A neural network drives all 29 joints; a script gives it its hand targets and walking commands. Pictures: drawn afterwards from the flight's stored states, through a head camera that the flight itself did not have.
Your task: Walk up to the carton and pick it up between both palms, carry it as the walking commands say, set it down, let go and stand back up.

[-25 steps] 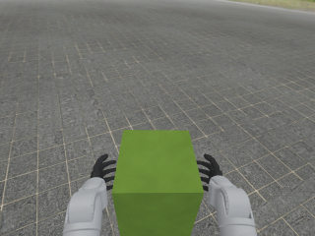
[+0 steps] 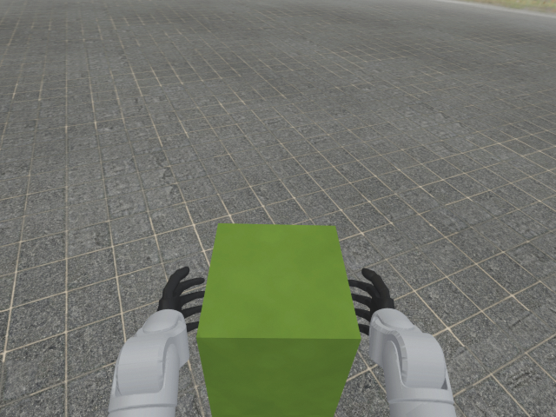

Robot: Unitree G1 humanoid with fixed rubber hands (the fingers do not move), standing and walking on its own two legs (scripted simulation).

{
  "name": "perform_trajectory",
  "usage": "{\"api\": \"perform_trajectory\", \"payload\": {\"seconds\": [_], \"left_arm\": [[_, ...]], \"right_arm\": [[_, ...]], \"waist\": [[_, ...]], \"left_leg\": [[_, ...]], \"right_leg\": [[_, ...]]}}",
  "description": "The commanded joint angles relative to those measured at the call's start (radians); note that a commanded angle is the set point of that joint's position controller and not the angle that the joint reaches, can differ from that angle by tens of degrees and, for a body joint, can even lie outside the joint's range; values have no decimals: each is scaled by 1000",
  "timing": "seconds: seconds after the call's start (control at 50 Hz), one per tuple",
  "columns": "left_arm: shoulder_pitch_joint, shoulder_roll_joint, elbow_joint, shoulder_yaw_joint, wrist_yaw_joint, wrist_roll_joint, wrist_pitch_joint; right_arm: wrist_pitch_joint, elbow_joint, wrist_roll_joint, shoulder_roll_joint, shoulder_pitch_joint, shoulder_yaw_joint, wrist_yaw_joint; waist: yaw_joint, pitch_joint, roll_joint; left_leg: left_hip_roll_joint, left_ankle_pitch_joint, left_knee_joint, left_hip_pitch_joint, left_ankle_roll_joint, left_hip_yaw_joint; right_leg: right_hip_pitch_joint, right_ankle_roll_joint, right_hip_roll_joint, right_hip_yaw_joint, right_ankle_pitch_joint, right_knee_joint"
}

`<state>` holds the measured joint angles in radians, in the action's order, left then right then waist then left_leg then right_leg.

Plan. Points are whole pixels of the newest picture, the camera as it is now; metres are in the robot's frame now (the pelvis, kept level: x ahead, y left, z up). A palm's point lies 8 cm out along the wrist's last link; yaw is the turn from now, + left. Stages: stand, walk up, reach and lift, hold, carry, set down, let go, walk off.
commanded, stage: carry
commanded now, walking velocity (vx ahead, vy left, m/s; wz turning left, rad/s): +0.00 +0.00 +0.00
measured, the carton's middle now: (275, 321) +0.32 +0.00 -0.04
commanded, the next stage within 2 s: hold in 0.78 s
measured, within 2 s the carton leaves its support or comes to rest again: neither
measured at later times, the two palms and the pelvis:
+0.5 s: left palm (168, 322) +0.27 +0.15 +0.05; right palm (376, 320) +0.27 -0.14 +0.06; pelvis +0.00 +0.00 +0.00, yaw +0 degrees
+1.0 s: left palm (173, 337) +0.27 +0.15 +0.01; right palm (372, 337) +0.26 -0.14 +0.02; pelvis -0.02 +0.02 -0.01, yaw +2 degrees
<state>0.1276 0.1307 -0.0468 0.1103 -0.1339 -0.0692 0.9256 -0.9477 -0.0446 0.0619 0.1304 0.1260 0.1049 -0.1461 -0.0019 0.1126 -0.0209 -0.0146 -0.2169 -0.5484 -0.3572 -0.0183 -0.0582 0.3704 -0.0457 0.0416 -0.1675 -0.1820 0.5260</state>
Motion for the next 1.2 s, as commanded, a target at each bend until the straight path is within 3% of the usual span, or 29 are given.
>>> {"api": "perform_trajectory", "payload": {"seconds": [0.0, 0.1, 0.16, 0.22, 0.24, 0.28, 0.3, 0.36, 0.4, 0.42, 0.5, 0.54, 0.6, 0.68, 0.7, 0.72, 0.76, 0.78, 0.82, 0.84, 0.94, 0.96, 1.02, 1.04, 1.08, 1.1, 1.14, 1.16, 1.18], "left_arm": [[467, 737, -98, -458, 141, 165, -56], [520, 809, -374, -546, 141, 256, -61], [419, 719, -121, -426, 130, 155, -53], [457, 800, -454, -586, 129, 276, -43], [440, 742, -206, -486, 135, 188, -41], [441, 798, -319, -550, 143, 245, -51], [414, 690, -77, -427, 153, 129, -54], [460, 777, -309, -536, 156, 244, -59], [484, 757, -199, -504, 166, 192, -62], [479, 795, -289, -522, 156, 231, -60], [482, 756, -194, -511, 148, 192, -37], [440, 727, -153, -457, 151, 175, -28], [447, 705, -56, -458, 153, 140, -40], [528, 767, -201, -487, 157, 191, -63], [433, 737, 12, -418, 177, 128, -72], [579, 822, -288, -537, 166, 239, -80], [469, 755, -45, -442, 170, 143, -62], [462, 664, 299, -392, 209, 70, -118], [625, 716, 138, -497, 242, 116, -206], [595, 732, 156, -484, 253, 107, -212], [960, 1039, 127, -589, 314, 195, -300], [942, 1032, 233, -520, 313, 158, -295], [1039, 1115, 301, -568, 332, 150, -296], [1034, 1104, 343, -492, 324, 132, -299], [897, 1074, 532, -353, 332, 22, -276], [936, 1033, 577, -297, 346, 16, -286], [880, 1022, 741, -166, 350, -79, -270], [859, 1050, 783, -147, 360, -57, -286], [829, 958, 805, -39, 349, -130, -287]], "right_arm": [[91, -125, -163, 711, 504, -419, 161], [92, -417, -278, 813, 591, -569, 152], [88, -208, -198, 709, 549, -456, 143], [80, -515, -289, 789, 537, -585, 136], [77, -269, -201, 732, 519, -492, 144], [82, -354, -227, 778, 465, -526, 145], [83, -131, -147, 685, 492, -457, 162], [90, -343, -223, 762, 494, -538, 151], [95, -210, -184, 766, 507, -493, 163], [94, -403, -256, 777, 607, -569, 156], [71, -206, -185, 758, 504, -490, 153], [62, -216, -188, 732, 514, -500, 150], [69, -11, -117, 702, 410, -400, 167], [103, -252, -219, 764, 603, -502, 172], [111, -90, -143, 712, 540, -450, 178], [122, -355, -256, 810, 660, -535, 173], [98, -78, -155, 757, 534, -440, 174], [124, 268, -15, 657, 430, -284, 200], [204, 134, -36, 680, 536, -328, 211], [213, 75, -73, 704, 586, -400, 233], [298, -72, -202, 975, 1049, -563, 317], [293, 16, -210, 1001, 1115, -570, 332], [279, 290, -114, 1032, 922, -473, 351], [277, 358, -127, 1051, 920, -489, 364], [266, 510, -26, 956, 841, -317, 375], [268, 540, 1, 989, 848, -291, 374], [271, 647, 16, 950, 887, -189, 402], [276, 643, 48, 917, 919, -158, 395], [277, 693, 84, 876, 877, -97, 399]], "waist": [[7, 274, 63], [1, 389, -6], [8, 345, 55], [7, 433, 40], [5, 432, 19], [2, 434, 3], [5, 377, -11], [2, 345, -38], [1, 286, 43], [0, 308, -44], [3, 288, 48], [5, 326, -44], [4, 247, 90], [7, 271, 10], [4, 334, -28], [6, 302, 35], [10, 290, 32], [-48, 36, 31], [-94, 165, 33], [-18, 215, 46], [-46, 441, 44], [1, 428, 32], [-94, 370, 70], [-38, 287, 109], [-66, 100, 127], [-67, 117, 27], [-28, 12, 127], [-91, 41, 3], [-39, -132, 58]], "left_leg": [[-127, 16, 142, 44, -52, 137], [-89, 28, 79, 84, -35, 88], [-113, 76, 111, 88, -40, 99], [-116, 118, 87, 131, -42, 96], [-114, 176, 75, 130, -44, 100], [-119, 115, 81, 101, -44, 120], [-105, 74, 94, 109, -42, 88], [-91, 9, 96, 63, -35, 89], [-103, -18, 117, 18, -47, 112], [-107, -23, 94, 51, -34, 98], [-110, 52, 108, 56, -37, 114], [-90, 25, 82, 34, -29, 84], [-99, -83, 149, 35, -40, 103], [-109, 49, 113, 35, -36, 113], [-112, 29, 103, 91, -35, 93], [-107, -5, 119, 53, -38, 94], [-106, -50, 132, 38, -57, 120], [69, -103, 115, 116, -37, 159], [59, -107, 93, 125, -28, 164], [68, -58, 85, 120, -27, 142], [57, -92, 26, 166, -32, 177], [49, -179, 38, 105, -43, 170], [44, -224, 90, 188, -23, 227], [13, -272, 130, 94, -25, 244], [-4, -358, 185, 56, -29, 284], [17, -264, 158, 75, -46, 240], [-4, -429, 205, -10, -44, 251], [-19, -416, 214, 31, -58, 283], [-11, -347, 226, -10, -56, 244]], "right_leg": [[-146, 5, 105, 145, -17, -81], [-220, -8, 131, 159, 45, -103], [-188, 2, 101, 128, 45, -69], [-224, 5, 116, 133, 104, -50], [-211, -8, 120, 146, 153, -42], [-229, -18, 112, 154, 131, -56], [-189, -7, 122, 147, 96, -78], [-176, -8, 126, 169, 31, -100], [-157, -10, 124, 156, -47, -112], [-159, -17, 125, 179, -53, -136], [-160, -9, 116, 135, 6, -82], [-210, -4, 143, 152, 32, -106], [-115, 0, 120, 146, -141, -106], [-175, 0, 109, 145, 4, -93], [-163, -3, 117, 153, 13, -92], [-180, -1, 119, 153, -26, -109], [-150, 5, 121, 154, -91, -123], [-206, -15, -91, 221, -108, -106], [-252, -20, -102, 220, -87, -74], [-289, -12, -103, 225, -53, -70], [-309, 2, -110, 285, -109, -39], [-325, 7, -105, 289, -204, -41], [-210, 2, -109, 275, -147, -17], [-242, 8, -100, 271, -101, 2], [-270, 12, -111, 262, -117, 19], [-246, 14, -95, 272, -146, -35], [-279, 23, -107, 266, -230, 0], [-299, 24, -118, 247, -208, -10], [-265, 28, -102, 243, -172, -24]]}}
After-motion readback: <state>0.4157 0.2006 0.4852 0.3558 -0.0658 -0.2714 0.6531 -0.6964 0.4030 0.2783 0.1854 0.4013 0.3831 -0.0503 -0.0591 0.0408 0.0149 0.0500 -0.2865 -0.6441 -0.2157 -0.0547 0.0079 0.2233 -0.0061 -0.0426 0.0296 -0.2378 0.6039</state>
